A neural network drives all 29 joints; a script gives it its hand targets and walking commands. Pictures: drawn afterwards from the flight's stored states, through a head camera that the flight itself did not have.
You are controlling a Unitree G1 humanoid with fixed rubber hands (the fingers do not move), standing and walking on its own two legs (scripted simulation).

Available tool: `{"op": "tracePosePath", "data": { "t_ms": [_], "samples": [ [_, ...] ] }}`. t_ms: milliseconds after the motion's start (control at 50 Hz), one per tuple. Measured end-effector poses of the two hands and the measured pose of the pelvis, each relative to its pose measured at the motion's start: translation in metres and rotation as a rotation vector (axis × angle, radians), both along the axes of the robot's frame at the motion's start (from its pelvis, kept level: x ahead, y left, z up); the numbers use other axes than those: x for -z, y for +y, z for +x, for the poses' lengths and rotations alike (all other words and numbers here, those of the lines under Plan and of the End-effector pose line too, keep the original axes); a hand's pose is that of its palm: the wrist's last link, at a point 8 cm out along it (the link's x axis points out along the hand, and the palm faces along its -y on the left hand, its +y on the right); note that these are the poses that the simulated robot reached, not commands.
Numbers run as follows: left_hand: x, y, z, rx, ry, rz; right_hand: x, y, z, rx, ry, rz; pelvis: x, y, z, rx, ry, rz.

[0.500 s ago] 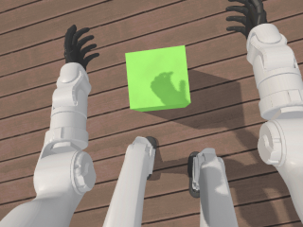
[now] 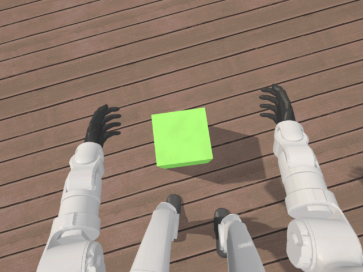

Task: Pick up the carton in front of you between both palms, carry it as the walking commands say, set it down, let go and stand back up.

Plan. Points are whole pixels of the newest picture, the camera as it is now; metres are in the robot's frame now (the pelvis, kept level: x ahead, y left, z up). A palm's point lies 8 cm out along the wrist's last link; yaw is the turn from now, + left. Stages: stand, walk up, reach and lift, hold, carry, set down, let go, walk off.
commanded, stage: let go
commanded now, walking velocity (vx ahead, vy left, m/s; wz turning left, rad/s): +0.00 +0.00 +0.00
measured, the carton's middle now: (182, 141) +0.45 +0.09 -0.56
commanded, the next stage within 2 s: stand in 1.08 s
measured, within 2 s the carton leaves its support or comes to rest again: neither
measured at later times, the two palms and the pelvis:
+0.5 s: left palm (56, 223) +0.21 +0.25 +0.01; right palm (339, 197) +0.29 -0.20 +0.00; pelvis +0.05 +0.01 +0.08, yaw +2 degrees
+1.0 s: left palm (70, 215) +0.22 +0.22 +0.02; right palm out of the picture +0.23 -0.25 +0.02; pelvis +0.07 -0.02 +0.09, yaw +3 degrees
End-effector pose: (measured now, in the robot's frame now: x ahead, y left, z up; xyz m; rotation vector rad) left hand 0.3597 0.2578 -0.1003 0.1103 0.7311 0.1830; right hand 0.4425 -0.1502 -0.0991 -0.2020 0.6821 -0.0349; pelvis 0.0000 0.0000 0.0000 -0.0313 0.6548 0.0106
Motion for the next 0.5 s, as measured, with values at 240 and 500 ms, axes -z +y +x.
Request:
{"op": "tracePosePath", "data": {
  "t_ms": [240, 500],
  "samples": [
    [-0.067, 0.016, -0.075, 0.069, 0.039, 0.02, -0.056, -0.01, -0.076, -0.003, 0.021, 0.002, -0.047, 0.018, 0.029, -0.011, -0.233, 0.01],
    [-0.11, -0.011, -0.154, 0.043, 0.068, -0.004, -0.099, -0.048, -0.151, -0.013, 0.06, -0.004, -0.08, 0.008, 0.055, -0.029, -0.508, 0.034]
  ]
}}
